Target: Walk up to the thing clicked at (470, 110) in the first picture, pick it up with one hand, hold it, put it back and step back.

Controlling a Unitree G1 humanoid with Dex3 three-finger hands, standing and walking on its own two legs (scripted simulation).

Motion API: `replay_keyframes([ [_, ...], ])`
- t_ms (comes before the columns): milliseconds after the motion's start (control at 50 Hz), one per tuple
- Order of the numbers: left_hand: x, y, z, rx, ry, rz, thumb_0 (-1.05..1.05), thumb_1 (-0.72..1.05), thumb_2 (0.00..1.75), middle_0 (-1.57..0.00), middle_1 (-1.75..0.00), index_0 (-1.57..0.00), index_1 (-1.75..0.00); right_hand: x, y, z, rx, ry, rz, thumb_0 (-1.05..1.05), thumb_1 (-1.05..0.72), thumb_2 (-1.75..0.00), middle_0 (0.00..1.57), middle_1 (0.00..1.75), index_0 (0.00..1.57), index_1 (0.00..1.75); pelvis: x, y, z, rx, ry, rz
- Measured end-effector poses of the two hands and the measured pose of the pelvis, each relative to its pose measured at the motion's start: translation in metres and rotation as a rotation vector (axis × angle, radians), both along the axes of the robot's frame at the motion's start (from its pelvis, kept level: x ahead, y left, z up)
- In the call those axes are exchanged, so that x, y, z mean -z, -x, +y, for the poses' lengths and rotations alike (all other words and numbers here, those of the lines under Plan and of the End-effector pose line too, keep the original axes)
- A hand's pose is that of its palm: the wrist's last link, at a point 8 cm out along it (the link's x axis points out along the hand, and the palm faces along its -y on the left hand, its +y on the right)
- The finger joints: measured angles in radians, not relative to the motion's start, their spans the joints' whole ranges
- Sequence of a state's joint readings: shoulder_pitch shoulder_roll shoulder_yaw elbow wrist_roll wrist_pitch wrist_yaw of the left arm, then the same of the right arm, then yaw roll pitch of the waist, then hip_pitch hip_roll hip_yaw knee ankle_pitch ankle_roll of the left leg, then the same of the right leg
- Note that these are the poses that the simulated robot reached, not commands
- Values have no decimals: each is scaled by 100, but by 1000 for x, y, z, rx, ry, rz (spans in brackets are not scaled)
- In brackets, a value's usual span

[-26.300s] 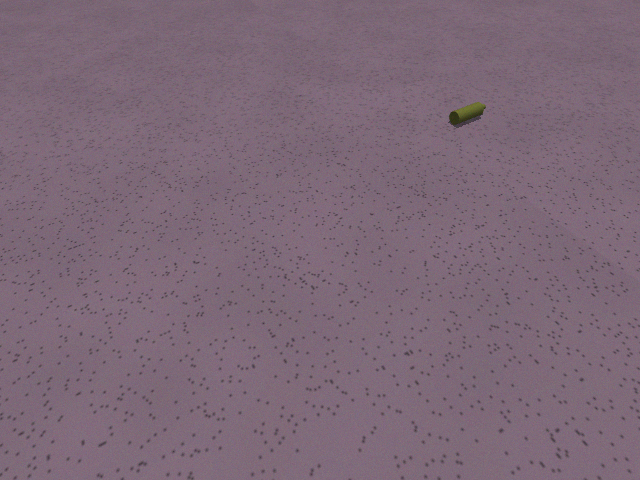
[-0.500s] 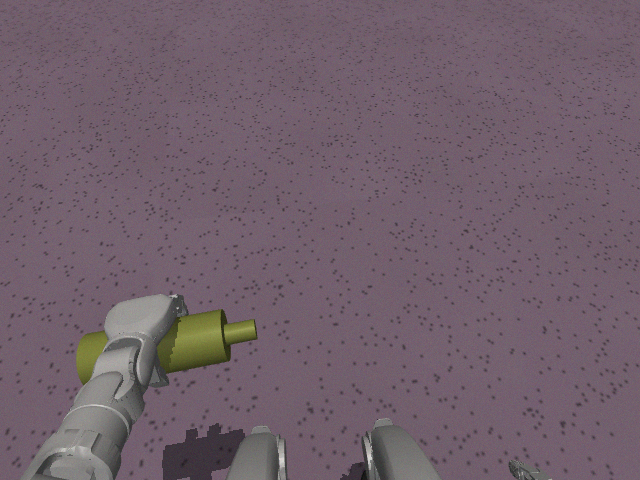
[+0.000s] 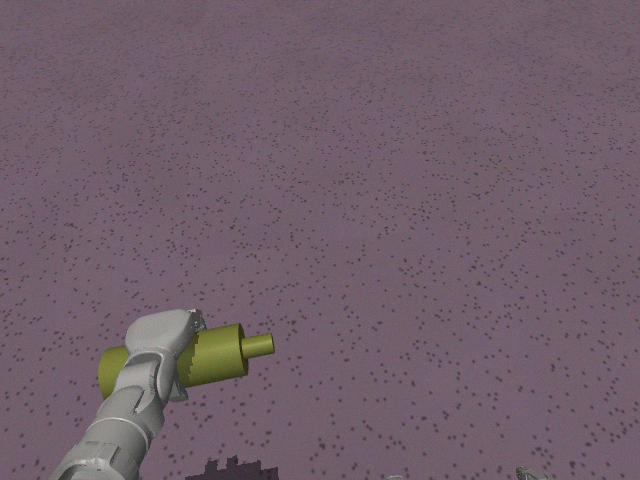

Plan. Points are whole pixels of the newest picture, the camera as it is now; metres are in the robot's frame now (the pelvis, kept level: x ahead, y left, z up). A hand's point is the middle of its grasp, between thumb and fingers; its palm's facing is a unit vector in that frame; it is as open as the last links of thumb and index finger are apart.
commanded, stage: hold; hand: left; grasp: from above
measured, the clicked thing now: (193, 358) +0.33 +0.20 -0.11
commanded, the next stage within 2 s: crouch in 1.98 s
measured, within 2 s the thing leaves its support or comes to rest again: neither
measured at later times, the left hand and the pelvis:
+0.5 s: hand (166, 345) +0.33 +0.22 -0.04, palm faces -0.45 -0.07 -0.89, open 10.5 cm; pelvis +0.02 +0.00 +0.02, yaw +0 degrees
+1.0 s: hand (162, 365) +0.29 +0.21 -0.02, palm faces -0.46 -0.06 -0.89, open 10.5 cm; pelvis +0.00 +0.00 +0.03, yaw +0 degrees
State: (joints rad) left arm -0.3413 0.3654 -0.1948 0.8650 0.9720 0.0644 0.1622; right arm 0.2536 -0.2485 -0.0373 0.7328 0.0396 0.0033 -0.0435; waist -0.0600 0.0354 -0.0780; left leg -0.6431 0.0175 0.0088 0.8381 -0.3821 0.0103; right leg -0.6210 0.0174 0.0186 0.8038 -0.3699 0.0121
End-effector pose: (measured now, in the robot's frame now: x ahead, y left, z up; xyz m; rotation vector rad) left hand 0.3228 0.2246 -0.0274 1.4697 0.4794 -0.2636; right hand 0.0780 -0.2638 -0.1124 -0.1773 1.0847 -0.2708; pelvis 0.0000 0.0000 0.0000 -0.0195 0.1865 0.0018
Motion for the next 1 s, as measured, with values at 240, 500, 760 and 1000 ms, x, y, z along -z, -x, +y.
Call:
replay_keyframes([
  [240,-19,-6,-3,31,-11,-3,1,-8,53,-66,-57,-68,-55,-14,-23,0,-8,-7,-19,1,-90,-90,20,30,20,30,-14,-16,1,1,-7,-34],
  [500,-40,-9,-2,36,-14,-3,1,-7,52,-66,-58,-68,-56,-27,-36,-1,-13,-17,-61,1,-90,-90,20,30,20,30,-23,-21,1,6,-9,-77],
  [760,-54,7,-5,47,-19,-1,1,-8,53,-66,-59,-67,-57,-33,-39,2,-38,-34,-97,1,-91,-90,20,30,20,30,-29,-11,0,8,-12,-122],
  [1000,-61,26,-10,57,-5,2,1,-7,52,-65,-60,-66,-58,-37,-41,2,-58,-41,-125,1,-91,-90,20,30,20,30,-31,0,-4,5,-17,-151],
])
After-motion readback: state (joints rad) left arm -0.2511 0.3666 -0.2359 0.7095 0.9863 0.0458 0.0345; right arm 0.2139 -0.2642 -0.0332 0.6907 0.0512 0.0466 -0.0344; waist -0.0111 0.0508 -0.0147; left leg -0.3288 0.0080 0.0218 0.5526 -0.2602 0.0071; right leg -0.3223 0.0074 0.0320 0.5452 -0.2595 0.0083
